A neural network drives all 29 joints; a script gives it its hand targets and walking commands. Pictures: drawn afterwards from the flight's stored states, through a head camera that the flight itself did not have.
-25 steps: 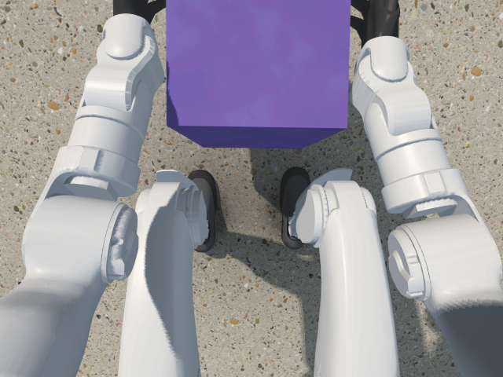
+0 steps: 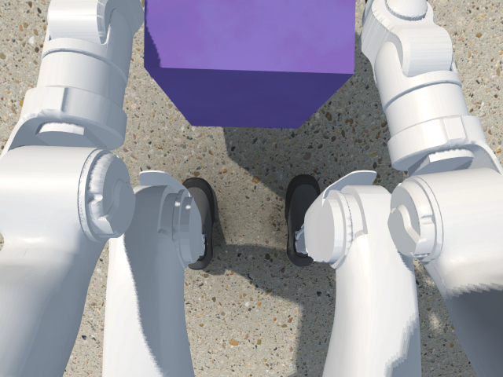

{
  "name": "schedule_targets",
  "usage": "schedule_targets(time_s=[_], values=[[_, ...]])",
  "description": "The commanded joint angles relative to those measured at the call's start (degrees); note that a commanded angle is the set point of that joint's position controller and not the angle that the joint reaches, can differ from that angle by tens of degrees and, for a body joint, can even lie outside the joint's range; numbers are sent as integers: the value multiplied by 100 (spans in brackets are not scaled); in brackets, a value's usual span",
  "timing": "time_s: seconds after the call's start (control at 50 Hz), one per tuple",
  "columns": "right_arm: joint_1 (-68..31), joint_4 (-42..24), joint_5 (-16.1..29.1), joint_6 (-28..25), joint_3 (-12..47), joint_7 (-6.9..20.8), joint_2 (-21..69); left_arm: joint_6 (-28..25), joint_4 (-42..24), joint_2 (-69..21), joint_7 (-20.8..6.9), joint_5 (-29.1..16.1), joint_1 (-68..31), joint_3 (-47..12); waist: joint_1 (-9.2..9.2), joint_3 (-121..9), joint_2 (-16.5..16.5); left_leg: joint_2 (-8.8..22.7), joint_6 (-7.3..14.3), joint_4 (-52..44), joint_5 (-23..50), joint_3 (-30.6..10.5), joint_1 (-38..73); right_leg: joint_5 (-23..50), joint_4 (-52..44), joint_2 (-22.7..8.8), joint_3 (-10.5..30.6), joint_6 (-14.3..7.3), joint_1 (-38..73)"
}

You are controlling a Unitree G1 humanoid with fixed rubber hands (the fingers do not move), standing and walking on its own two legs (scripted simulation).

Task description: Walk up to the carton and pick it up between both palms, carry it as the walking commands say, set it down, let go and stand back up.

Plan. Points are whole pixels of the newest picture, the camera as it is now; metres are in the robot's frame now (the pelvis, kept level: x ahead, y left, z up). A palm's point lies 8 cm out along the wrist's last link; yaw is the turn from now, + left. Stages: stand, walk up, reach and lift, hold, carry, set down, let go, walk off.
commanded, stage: set down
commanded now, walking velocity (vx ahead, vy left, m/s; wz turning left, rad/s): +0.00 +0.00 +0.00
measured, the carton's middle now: (248, 7) +0.54 +0.01 -0.26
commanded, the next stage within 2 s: none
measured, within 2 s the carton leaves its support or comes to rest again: neither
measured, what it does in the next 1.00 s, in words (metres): stands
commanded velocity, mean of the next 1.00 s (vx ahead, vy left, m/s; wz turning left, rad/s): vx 0.00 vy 0.00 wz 0.00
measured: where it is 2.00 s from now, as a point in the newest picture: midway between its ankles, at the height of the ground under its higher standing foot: (249, 236)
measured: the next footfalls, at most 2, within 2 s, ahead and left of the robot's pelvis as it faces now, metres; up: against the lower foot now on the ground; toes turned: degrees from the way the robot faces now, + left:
none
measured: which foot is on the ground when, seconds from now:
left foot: down 0.00-1.00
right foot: down 0.00-1.00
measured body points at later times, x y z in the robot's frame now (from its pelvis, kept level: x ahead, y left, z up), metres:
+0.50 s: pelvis +0.00 +0.00 -0.02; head +0.37 +0.00 +0.22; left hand +0.58 +0.15 -0.18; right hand +0.56 -0.14 -0.18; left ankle +0.13 +0.12 -0.39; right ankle +0.13 -0.11 -0.39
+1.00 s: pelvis +0.00 +0.00 -0.03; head +0.38 +0.00 +0.21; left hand +0.59 +0.15 -0.18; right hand +0.57 -0.14 -0.19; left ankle +0.13 +0.12 -0.39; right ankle +0.13 -0.11 -0.39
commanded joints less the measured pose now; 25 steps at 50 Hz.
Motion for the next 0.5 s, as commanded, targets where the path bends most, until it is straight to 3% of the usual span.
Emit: schedule_targets(time_s=[0.0, 0.02, 0.04, 0.06, 0.08, 0.1, 0.14, 0.16, 0.18, 0.2, 0.22, 0.24, 0.26, 0.28, 0.3, 0.32, 0.34, 0.36, 0.38, 0.4, 0.42, 0.44, 0.46, 0.48], values=[[-4677, -1649, -72, -245, 1592, 1493, 5023, -53, -1034, -5717, -1879, -285, -3498, -1858, -261, -9271, 335, -847, 65, -361, 1696, 84, 2202, 2373, -284, 789, -14, 136, 4351], [-4793, -1669, 15, -254, 1664, 1567, 5058, -43, -834, -5862, -1926, -196, -3155, -1741, -39, -8907, 339, -899, 44, -367, 1639, 135, 1969, 2274, -345, 776, 32, 128, 4263], [-4695, -1543, -43, -199, 1458, 1589, 5084, -97, -1130, -5691, -1930, -244, -3578, -1740, -250, -8980, 319, -848, 85, -320, 1581, 89, 2118, 2093, -353, 783, -21, 112, 4030], [-4666, -1458, 6, -184, 1530, 1634, 5263, -65, -1126, -5836, -1980, -200, -3423, -1651, -54, -8850, 332, -902, 91, -265, 1579, 143, 1915, 2185, -350, 772, 106, 105, 4093], [-4571, -1522, -113, -189, 1469, 1646, 5019, -56, -867, -5892, -2013, -201, -3286, -1651, -340, -8650, 264, -901, 67, -230, 1247, 178, 1790, 1868, -437, 727, 32, 117, 4058], [-4750, -1485, -102, -181, 1477, 1649, 5030, -10, -718, -5901, -2006, -171, -3321, -1657, -235, -8673, 435, -856, 92, -316, 1394, 102, 2066, 1836, -371, 734, -31, 104, 3787], [-4499, -1395, -179, -144, 1314, 1755, 4997, -48, -1103, -5851, -2037, -113, -3475, -1548, -211, -8352, 395, -861, 74, -224, 1309, 215, 1971, 1603, -430, 717, -11, 107, 3515], [-4372, -1157, -180, -132, 1288, 1755, 4957, -44, -1045, -5917, -2023, -171, -3476, -1607, -291, -8232, 342, -857, 96, -242, 1211, 94, 1931, 1459, -302, 711, -87, 76, 3392], [-4674, -1530, -114, -126, 1290, 1790, 5105, -31, -1010, -5806, -2050, -132, -3433, -1482, -183, -8348, 384, -842, 101, -211, 1312, 164, 1913, 1680, -413, 722, 54, 78, 3641], [-4554, -1331, -120, -94, 1310, 1805, 5223, 49, -633, -5758, -2079, -42, -3203, -1545, 14, -8014, 371, -794, 95, -274, 1257, 163, 1827, 1659, -302, 696, -38, 96, 3550], [-4580, -1394, -127, -119, 1271, 1792, 4983, 16, -1064, -5885, -2083, -118, -3363, -1542, -334, -8313, 438, -826, 125, -162, 1271, 96, 1982, 1611, -308, 717, -91, 64, 3409], [-4587, -1255, -216, -101, 1220, 1796, 4972, 97, -588, -5903, -2111, -60, -3176, -1507, -345, -8023, 402, -826, 117, -226, 938, 103, 1771, 1303, -413, 670, -70, 57, 3440], [-4293, -963, -288, -50, 1139, 1842, 5077, 37, -792, -5846, -2158, -48, -3358, -1434, -345, -7621, 320, -852, 119, -303, 814, 130, 1584, 1168, -357, 687, -142, 87, 3234], [-4231, -1043, -337, -18, 1127, 1827, 5160, 52, -770, -5866, -2166, -17, -3229, -1447, -221, -7460, 400, -813, 108, -221, 952, 188, 1596, 1214, -421, 727, 22, 68, 3222], [-4687, -1489, -147, -123, 1377, 1821, 5001, 54, -675, -5812, -2159, 58, -3090, -1309, -1, -7706, 239, -807, 129, -133, 917, 164, 1371, 1340, -338, 706, 41, 75, 3480], [-4475, -1330, -182, -81, 1219, 1836, 5235, 34, -819, -5727, -2184, 76, -3205, -1351, 23, -7743, 258, -819, 111, -99, 950, 258, 1335, 1514, -307, 714, 27, 67, 3619], [-4239, -1076, -232, -54, 1172, 1858, 5157, 83, -437, -5863, -2189, 204, -2843, -1267, -49, -7436, 468, -840, 88, -145, 841, 318, 1237, 1367, -399, 720, 4, 94, 3467], [-4284, -1238, -279, -44, 1199, 1886, 5226, 88, -354, -5893, -2208, 240, -2659, -1166, 102, -7149, 418, -847, 116, -167, 984, 292, 1189, 1381, -354, 706, 12, 127, 3265], [-4145, -1182, -330, -32, 1252, 1845, 5401, 40, -487, -5824, -2229, 192, -2644, -1162, 130, -7400, 94, -867, 172, -88, 939, 234, 1114, 1444, -337, 721, 68, 108, 3595], [-4146, -1112, -391, -39, 1147, 1857, 5204, 77, -503, -5817, -2268, 159, -2789, -1256, -160, -7303, 153, -826, 163, -128, 704, 176, 916, 1313, -321, 713, 14, 78, 3482], [-4174, -1090, -364, -11, 1212, 1880, 5228, 54, -524, -5767, -2291, 169, -2876, -1158, -92, -7154, 54, -815, 155, -79, 699, 266, 936, 1218, -405, 702, 31, 135, 3413], [-4455, -1484, -368, -64, 1224, 1865, 5081, 81, -529, -5870, -2301, 121, -2804, -1179, -172, -7288, 154, -842, 175, -105, 891, 188, 1116, 1379, -370, 696, 36, 110, 3410], [-4104, -1032, -365, -21, 1143, 1872, 5069, 93, -314, -5866, -2306, 180, -2656, -1136, -100, -6821, 234, -855, 132, -53, 597, 256, 852, 1080, -435, 736, 65, 86, 3098], [-3836, -835, -453, 37, 972, 1911, 5172, 117, -426, -5760, -2309, 247, -2718, -1065, -188, -6707, 181, -839, 198, -196, 525, 177, 1108, 887, -405, 675, -33, 105, 3027]])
